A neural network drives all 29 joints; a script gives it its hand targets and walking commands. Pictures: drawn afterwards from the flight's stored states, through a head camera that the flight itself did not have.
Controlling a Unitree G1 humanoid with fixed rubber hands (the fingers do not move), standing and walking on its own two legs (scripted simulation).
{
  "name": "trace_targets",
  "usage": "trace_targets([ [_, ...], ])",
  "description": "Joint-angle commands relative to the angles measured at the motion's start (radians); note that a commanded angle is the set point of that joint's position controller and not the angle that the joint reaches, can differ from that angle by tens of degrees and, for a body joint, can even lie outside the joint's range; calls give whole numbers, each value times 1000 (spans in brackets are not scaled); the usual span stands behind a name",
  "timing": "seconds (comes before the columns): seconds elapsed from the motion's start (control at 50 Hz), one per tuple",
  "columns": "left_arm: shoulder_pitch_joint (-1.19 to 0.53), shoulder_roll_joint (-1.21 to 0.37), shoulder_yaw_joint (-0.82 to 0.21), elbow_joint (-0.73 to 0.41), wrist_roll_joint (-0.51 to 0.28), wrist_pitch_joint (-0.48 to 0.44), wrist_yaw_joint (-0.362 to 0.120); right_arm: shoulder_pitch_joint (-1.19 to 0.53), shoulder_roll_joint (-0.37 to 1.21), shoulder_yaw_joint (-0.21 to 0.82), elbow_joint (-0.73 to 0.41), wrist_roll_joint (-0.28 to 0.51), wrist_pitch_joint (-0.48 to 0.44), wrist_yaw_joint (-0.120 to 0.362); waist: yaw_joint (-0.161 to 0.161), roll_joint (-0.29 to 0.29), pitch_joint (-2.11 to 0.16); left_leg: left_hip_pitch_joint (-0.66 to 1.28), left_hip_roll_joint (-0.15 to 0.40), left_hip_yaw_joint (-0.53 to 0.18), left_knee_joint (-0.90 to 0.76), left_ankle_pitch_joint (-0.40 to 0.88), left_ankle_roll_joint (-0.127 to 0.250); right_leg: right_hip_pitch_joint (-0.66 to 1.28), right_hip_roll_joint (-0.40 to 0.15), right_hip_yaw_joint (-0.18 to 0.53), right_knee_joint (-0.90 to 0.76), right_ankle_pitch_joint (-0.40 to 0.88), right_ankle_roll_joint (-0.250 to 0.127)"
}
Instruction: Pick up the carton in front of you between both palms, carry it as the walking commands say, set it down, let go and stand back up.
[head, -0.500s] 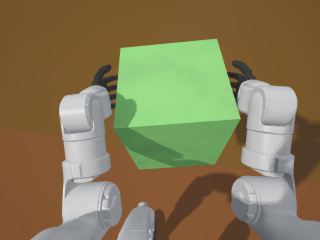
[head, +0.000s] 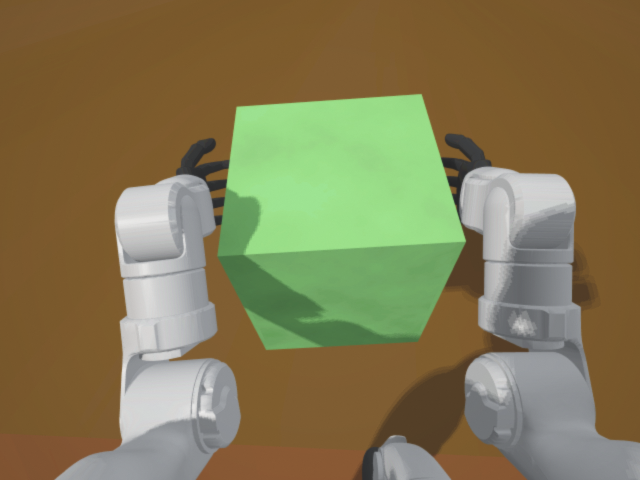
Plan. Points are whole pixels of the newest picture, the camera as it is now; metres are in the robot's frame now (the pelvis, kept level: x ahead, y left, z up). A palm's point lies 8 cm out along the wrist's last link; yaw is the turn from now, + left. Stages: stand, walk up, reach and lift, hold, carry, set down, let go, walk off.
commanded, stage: carry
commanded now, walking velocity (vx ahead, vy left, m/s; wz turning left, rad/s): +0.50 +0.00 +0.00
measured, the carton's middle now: (335, 235) +0.39 -0.02 +0.10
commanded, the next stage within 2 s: none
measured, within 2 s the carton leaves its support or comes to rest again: neither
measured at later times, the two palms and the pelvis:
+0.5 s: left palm (200, 51) +0.68 +0.16 +0.20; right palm (395, 40) +0.68 -0.14 +0.20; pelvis +0.31 +0.01 +0.02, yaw +0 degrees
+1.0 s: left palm (240, 14) +0.96 +0.13 +0.15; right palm (380, 10) +0.97 -0.17 +0.14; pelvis +0.62 -0.03 +0.03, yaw +2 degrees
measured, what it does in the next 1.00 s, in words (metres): climbs: right foot 0.03 m higher, then left foot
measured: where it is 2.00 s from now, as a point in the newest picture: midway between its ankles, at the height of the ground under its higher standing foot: (312, 214)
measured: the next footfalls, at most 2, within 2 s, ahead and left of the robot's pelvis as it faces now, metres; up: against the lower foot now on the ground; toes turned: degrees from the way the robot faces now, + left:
right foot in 0.04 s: +0.22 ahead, -0.11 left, +0.03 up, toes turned -5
left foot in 0.46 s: +0.46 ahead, +0.10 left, +0.04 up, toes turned +6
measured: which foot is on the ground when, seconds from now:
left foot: down 0.00-0.06, up 0.08-0.44, down 0.46-0.96, up 0.98-1.00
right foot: up 0.00-0.02, down 0.04-0.50, up 0.52-0.92, down 0.94-1.00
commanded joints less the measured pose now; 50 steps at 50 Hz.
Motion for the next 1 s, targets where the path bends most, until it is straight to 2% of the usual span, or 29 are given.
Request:
trace_targets([
  [0.0, -630, -1015, -605, 98, -392, -8, -192, -708, 1032, 583, -3, 421, -3, 269, 81, 132, -459, 104, 146, 19, 235, 993, 89, 459, 130, -164, -194, 61, -46],
  [0.02, -602, -1029, -591, 127, -402, -15, -200, -715, 1031, 575, 8, 410, -5, 270, 144, 72, -557, -63, 127, 27, 427, 802, 44, 742, 43, -29, -199, 9, -72],
  [0.04, -628, -1013, -584, 122, -406, -29, -204, -723, 1060, 567, 19, 410, -6, 274, 141, -211, -640, -373, 3, 10, 713, 412, -12, 960, -256, 557, -303, -132, -200],
  [0.06, -657, -1045, -592, 103, -427, -37, -210, -774, 1054, 562, 4, 403, -12, 273, 161, -317, -587, -592, -106, -86, 912, -27, -6, 1008, -312, 807, -420, 49, -288],
  [0.08, -716, -1070, -611, 42, -461, -39, -216, -796, 1071, 562, -5, 402, -19, 265, 146, -212, -526, -688, -49, -158, 1039, -27, 29, 984, -308, 698, -354, 183, -290],
  [0.1, -774, -1115, -633, -9, -502, -43, -220, -791, 1066, 549, -25, 395, -24, 253, 156, -89, -507, -710, -21, -155, 1051, 3, 40, 925, -286, 591, -302, 295, -268],
  [0.12, -831, -1139, -652, -65, -535, -46, -222, -780, 1068, 541, -41, 383, -27, 240, 138, -36, -496, -700, 5, -155, 987, 43, 45, 870, -260, 506, -297, 296, -225],
  [0.16, -876, -1159, -676, -145, -565, -47, -217, -760, 1050, 536, -89, 357, -30, 211, 111, -82, -514, -653, 18, -142, 880, 89, 47, 825, -231, 422, -329, 203, -176],
  [0.24, -842, -1112, -680, -195, -576, -35, -216, -718, 988, 546, -140, 319, -28, 177, 121, -113, -506, -692, 27, -92, 711, 93, 29, 827, -236, 345, -367, 194, -203],
  [0.3, -767, -1062, -674, -148, -547, -19, -216, -684, 955, 566, -127, 305, -15, 172, 129, -140, -466, -621, 28, -59, 463, 190, 13, 799, -207, 246, -380, 266, -180],
  [0.38, -700, -1033, -650, -37, -493, -11, -224, -658, 959, 582, -43, 316, -1, 198, 128, -168, -406, -457, -33, 48, 206, 310, 27, 775, -166, 124, -347, 447, -121],
  [0.4, -687, -1030, -643, -10, -481, -11, -225, -659, 967, 579, -19, 324, 1, 208, 112, -178, -403, -388, -52, 72, 151, 316, 35, 767, -160, 95, -306, 527, -102],
  [0.42, -679, -1029, -636, 17, -473, -11, -226, -655, 979, 572, 9, 330, 2, 217, 67, -166, -429, -247, -83, 116, 68, 338, 44, 738, -142, 35, -202, 637, -72],
  [0.44, -672, -1034, -628, 44, -465, -13, -227, -638, 987, 561, 48, 338, 0, 226, 22, -124, -494, -19, -86, 130, 52, 338, 57, 650, -116, -16, -57, 654, -34],
  [0.46, -672, -1030, -616, 64, -453, -15, -228, -626, 996, 549, 73, 348, -5, 236, -24, -41, -563, 226, 61, -98, 56, 177, 95, 439, -92, -17, 143, 406, 8],
  [0.48, -680, -1050, -609, 71, -451, -15, -231, -632, 998, 539, 84, 351, -17, 242, -13, 231, -578, 367, 299, -603, -38, 195, 206, 146, 48, 8, 373, 22, 48],
  [0.5, -709, -1061, -609, 68, -447, -22, -228, -660, 1033, 546, 68, 371, -23, 248, 0, 267, -527, 433, 330, -722, -75, 356, 254, -45, 92, 92, 525, -217, 30],
  [0.54, -729, -1085, -607, 38, -448, -35, -215, -759, 1094, 573, -25, 429, -34, 259, -11, 74, -484, 351, 298, -543, -7, 543, 235, -102, 16, 131, 580, -160, 2],
  [0.56, -730, -1098, -607, 19, -448, -40, -205, -810, 1115, 591, -79, 457, -40, 261, -4, 44, -465, 292, 281, -470, -15, 550, 208, -88, -8, 135, 524, -118, 3],
  [0.62, -675, -1105, -600, 3, -426, -45, -173, -821, 1141, 605, -131, 494, -44, 263, 8, 99, -491, 246, 254, -356, -51, 550, 185, -39, -16, 110, 398, -68, 22],
  [0.7, -543, -1129, -612, 70, -373, -67, -169, -676, 1161, 601, -38, 454, -63, 282, 6, 119, -464, 281, 231, -250, -85, 639, 189, -67, -28, 63, 166, 14, 50],
  [0.82, -547, -1165, -683, 36, -413, -119, -197, -618, 1155, 636, -37, 425, -122, 286, 1, 147, -377, 262, 179, -99, -64, 778, 130, 80, 14, -25, -169, 227, 28],
  [0.86, -522, -1158, -691, 29, -428, -122, -206, -563, 1143, 643, -45, 408, -128, 276, 12, 162, -381, 258, 173, -58, 5, 912, 95, 208, 36, -53, -275, 266, 10],
  [0.88, -491, -1160, -692, 35, -431, -122, -211, -530, 1139, 647, -48, 401, -129, 272, 30, 143, -415, 226, 153, -9, 109, 976, 65, 353, 63, -96, -348, 295, 1],
  [0.9, -450, -1158, -688, 41, -430, -123, -217, -489, 1137, 654, -47, 393, -127, 270, 50, 95, -475, 132, 128, 26, 241, 929, 30, 566, 55, -105, -355, 293, -13],
  [0.92, -387, -1151, -676, 52, -425, -124, -225, -474, 1125, 661, -56, 388, -125, 272, 90, -3, -542, -55, 108, 21, 437, 622, -1, 789, -113, 104, -321, 288, -42],
  [0.94, -373, -1116, -663, 62, -398, -129, -226, -462, 1170, 669, -47, 389, -116, 275, 86, -252, -621, -379, -19, -4, 666, 238, -34, 1054, -356, 535, -335, 347, -181],
  [0.96, -319, -1139, -669, 54, -396, -132, -230, -439, 1166, 676, -66, 382, -115, 278, 98, -320, -586, -573, -72, -65, 806, -29, -21, 1105, -377, 650, -391, 370, -232],
  [0.98, -313, -1161, -683, -4, -401, -134, -236, -425, 1190, 693, -88, 380, -119, 278, 93, -258, -547, -629, -16, -108, 857, -20, 1, 1072, -350, 558, -382, 413, -210],
])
